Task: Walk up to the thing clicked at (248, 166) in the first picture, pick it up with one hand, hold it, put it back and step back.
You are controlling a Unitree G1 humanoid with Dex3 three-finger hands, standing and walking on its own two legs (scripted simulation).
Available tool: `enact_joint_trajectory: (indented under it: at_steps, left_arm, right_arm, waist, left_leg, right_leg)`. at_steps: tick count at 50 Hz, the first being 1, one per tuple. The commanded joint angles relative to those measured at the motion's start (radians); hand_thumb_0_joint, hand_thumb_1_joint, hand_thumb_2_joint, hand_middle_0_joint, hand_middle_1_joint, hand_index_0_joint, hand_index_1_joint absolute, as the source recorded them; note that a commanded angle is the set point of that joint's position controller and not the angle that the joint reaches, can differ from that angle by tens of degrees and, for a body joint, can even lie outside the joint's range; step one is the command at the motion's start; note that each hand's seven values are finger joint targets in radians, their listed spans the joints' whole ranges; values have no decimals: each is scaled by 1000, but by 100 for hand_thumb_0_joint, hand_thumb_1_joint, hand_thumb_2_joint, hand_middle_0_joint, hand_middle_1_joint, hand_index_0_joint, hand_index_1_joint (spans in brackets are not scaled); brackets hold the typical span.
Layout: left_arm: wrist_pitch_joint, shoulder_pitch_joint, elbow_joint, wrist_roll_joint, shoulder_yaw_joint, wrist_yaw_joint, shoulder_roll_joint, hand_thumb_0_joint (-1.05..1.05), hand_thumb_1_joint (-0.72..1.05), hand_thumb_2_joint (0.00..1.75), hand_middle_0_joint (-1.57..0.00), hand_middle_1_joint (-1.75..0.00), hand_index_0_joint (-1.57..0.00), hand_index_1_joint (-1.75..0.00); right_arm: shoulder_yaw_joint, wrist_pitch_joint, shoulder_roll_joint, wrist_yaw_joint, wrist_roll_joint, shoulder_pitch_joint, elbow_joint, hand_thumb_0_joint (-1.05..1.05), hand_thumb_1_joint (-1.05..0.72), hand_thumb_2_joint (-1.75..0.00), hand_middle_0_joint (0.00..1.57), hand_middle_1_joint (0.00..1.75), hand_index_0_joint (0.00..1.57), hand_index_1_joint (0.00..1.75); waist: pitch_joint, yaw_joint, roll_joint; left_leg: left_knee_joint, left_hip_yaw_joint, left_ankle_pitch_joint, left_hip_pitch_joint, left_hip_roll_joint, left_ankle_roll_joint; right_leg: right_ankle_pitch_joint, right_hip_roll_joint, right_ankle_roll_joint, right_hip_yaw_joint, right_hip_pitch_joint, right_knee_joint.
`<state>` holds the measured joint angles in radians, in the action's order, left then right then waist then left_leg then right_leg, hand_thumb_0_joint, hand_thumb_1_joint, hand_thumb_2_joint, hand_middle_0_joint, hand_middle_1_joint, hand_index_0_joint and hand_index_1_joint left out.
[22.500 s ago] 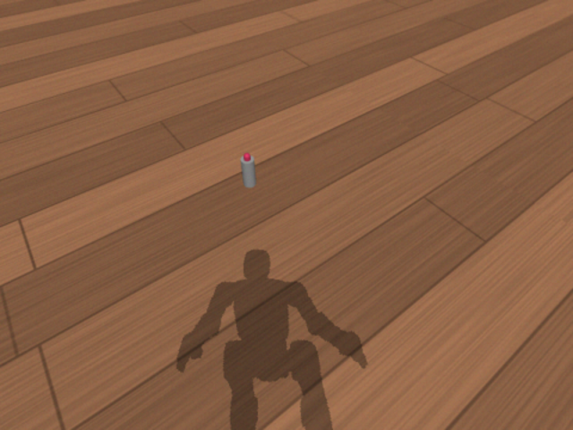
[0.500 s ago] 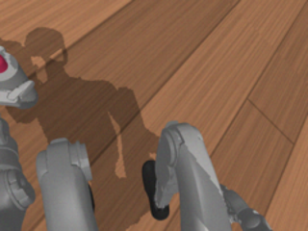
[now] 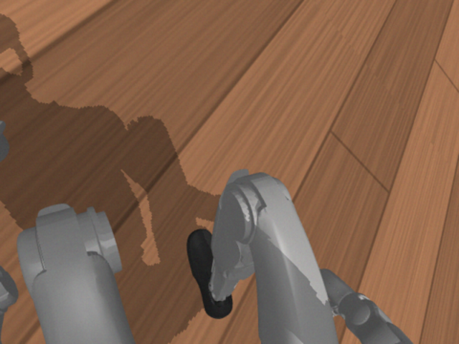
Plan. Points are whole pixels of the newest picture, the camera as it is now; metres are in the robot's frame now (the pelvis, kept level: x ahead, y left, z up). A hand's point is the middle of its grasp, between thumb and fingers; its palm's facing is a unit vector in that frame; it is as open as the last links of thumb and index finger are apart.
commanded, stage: lower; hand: left
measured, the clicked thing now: out of the picture +0.46 +0.30 -0.14
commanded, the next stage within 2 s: loosen in 0.96 s
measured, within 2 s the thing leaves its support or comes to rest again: rests again in 1.86 s
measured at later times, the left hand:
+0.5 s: hand out of the picture +0.46 +0.30 -0.15, palm faces +0.39 -0.92 +0.00, open 10.0 cm
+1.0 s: hand out of the picture +0.46 +0.30 -0.17, palm faces +0.39 -0.92 +0.00, open 10.0 cm
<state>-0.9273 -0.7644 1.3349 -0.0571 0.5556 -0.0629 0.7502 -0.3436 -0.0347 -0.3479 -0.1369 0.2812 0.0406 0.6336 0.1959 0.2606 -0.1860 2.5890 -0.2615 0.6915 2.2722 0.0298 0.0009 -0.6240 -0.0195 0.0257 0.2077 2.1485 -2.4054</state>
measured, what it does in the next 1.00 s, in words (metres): stands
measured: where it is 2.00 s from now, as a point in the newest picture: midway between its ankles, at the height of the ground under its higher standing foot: (161, 312)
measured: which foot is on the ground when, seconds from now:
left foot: down 0.00-1.00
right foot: down 0.00-1.00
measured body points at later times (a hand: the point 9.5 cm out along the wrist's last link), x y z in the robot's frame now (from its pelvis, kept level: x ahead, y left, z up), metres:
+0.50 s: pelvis +0.00 +0.00 +0.00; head +0.24 +0.17 +0.33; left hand +0.44 +0.35 -0.15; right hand +0.13 -0.25 -0.05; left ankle +0.08 +0.13 -0.26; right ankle +0.13 -0.11 -0.26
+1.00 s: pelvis -0.01 +0.01 -0.01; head +0.24 +0.18 +0.32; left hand +0.44 +0.34 -0.16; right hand +0.14 -0.25 -0.04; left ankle +0.08 +0.13 -0.26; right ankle +0.13 -0.11 -0.26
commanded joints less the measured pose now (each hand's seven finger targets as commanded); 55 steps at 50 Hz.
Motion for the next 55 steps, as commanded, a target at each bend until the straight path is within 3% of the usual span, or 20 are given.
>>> enact_joint_trajectory:
  at_steps: [1,4,5,9,13,17,20,22,24,27,32,37,40,43,48,53,55]
  left_arm:
    - [-91,-248,-124,-6,-8,8,181,0,17,129,-131,-143,-132,-144]
    - [-103,-251,-123,-19,2,11,203,0,19,129,-131,-143,-132,-143]
    - [-107,-237,-123,-25,6,13,205,0,19,128,-130,-142,-131,-142]
    - [-119,-244,-97,-32,5,17,216,0,18,131,-131,-144,-132,-145]
    - [-132,-261,-84,-20,-9,18,239,0,20,132,-131,-144,-132,-145]
    - [-143,-252,-64,-24,15,28,280,0,17,131,-131,-143,-132,-144]
    - [-151,-249,-49,-19,0,32,271,0,17,131,-131,-144,-132,-145]
    - [-156,-243,-49,-14,-6,31,280,0,19,130,-130,-143,-131,-143]
    - [-159,-250,-58,-14,-14,31,275,0,19,129,-130,-142,-132,-142]
    - [-161,-222,-42,-22,12,38,299,0,16,126,-127,-139,-128,-139]
    - [-168,-212,-30,-24,0,43,293,0,18,128,-127,-140,-128,-140]
    - [-177,-244,-40,-22,3,43,330,0,16,127,-129,-140,-130,-141]
    - [-181,-220,-13,-22,1,49,309,0,18,127,-130,-140,-131,-141]
    - [-186,-233,-13,-23,2,50,336,0,18,128,-131,-141,-132,-142]
    - [-193,-217,1,-26,-8,46,315,0,16,129,-132,-141,-133,-142]
    - [-205,-211,-9,-38,-6,43,318,0,14,125,-129,-138,-130,-140]
    - [-205,-204,-6,-34,0,47,331,0,8,109,-126,-128,-129,-126]
  right_arm:
    - [77,-9,-329,16,13,-85,-18,0,-91,-91,20,30,20,30]
    - [60,-12,-335,18,18,-79,-28,0,-91,-91,20,30,20,30]
    - [55,-11,-333,19,21,-66,-31,0,-91,-91,20,30,20,30]
    - [37,-11,-338,20,29,-58,-37,0,-91,-91,20,30,20,30]
    - [21,-14,-346,23,36,-31,-49,0,-91,-91,20,30,20,30]
    - [6,-14,-352,23,43,-4,-64,0,-91,-91,20,30,20,30]
    - [-2,-15,-359,23,49,-1,-65,0,-91,-91,20,30,20,30]
    - [-7,-16,-357,24,50,15,-68,0,-91,-91,20,30,20,30]
    - [-12,-16,-363,26,54,14,-67,0,-91,-90,20,30,20,30]
    - [-22,-20,-366,27,56,7,-68,0,-90,-91,20,30,20,30]
    - [-33,-26,-368,26,64,21,-74,0,-90,-90,20,30,20,30]
    - [-43,-25,-370,29,66,36,-80,0,-91,-91,20,30,20,30]
    - [-45,-27,-376,27,69,46,-84,0,-90,-90,20,30,20,30]
    - [-52,-27,-375,28,70,52,-91,0,-90,-90,20,30,20,30]
    - [-53,-23,-380,30,73,60,-88,0,-90,-90,20,30,20,30]
    - [-59,-19,-382,30,78,58,-83,0,-90,-90,20,30,20,30]
    - [-59,-19,-385,31,77,66,-87,0,-92,-90,20,30,20,30]
  waist:
    - [-593,73,509]
    - [-596,82,486]
    - [-596,73,474]
    - [-585,91,465]
    - [-549,103,475]
    - [-528,95,471]
    - [-516,110,497]
    - [-505,104,493]
    - [-515,116,515]
    - [-525,111,505]
    - [-508,117,504]
    - [-490,123,491]
    - [-466,129,497]
    - [-472,126,485]
    - [-444,132,480]
    - [-469,132,481]
    - [-462,124,490]
  left_leg:
    - [-311,47,-139,-457,38,-23]
    - [-294,45,-155,-443,36,-18]
    - [-286,47,-165,-438,36,-16]
    - [-276,39,-151,-431,40,-15]
    - [-285,25,-121,-431,45,-17]
    - [-281,22,-91,-416,48,-17]
    - [-293,7,-82,-436,50,-23]
    - [-292,3,-75,-429,52,-22]
    - [-288,-4,-121,-464,55,-28]
    - [-279,-8,-168,-461,55,-27]
    - [-274,-11,-152,-460,57,-25]
    - [-270,-11,-122,-430,59,-21]
    - [-288,-32,-117,-452,66,-28]
    - [-275,-19,-89,-424,60,-21]
    - [-275,-27,-86,-433,64,-22]
    - [-261,-26,-129,-440,63,-22]
    - [-272,-32,-126,-449,66,-27]
  right_leg:
    - [180,-41,-43,69,-291,174]
    - [196,-46,-38,74,-324,180]
    - [206,-48,-37,71,-332,181]
    - [200,-54,-34,79,-347,186]
    - [176,-54,-33,90,-323,183]
    - [152,-58,-32,96,-321,185]
    - [149,-59,-31,110,-314,178]
    - [146,-61,-32,111,-306,176]
    - [183,-61,-31,115,-311,168]
    - [218,-64,-28,121,-351,167]
    - [211,-70,-28,124,-354,174]
    - [188,-74,-27,125,-352,180]
    - [182,-72,-28,137,-329,169]
    - [164,-79,-27,134,-344,182]
    - [167,-79,-26,139,-331,183]
    - [201,-84,-26,141,-365,181]
    - [194,-82,-28,146,-353,177]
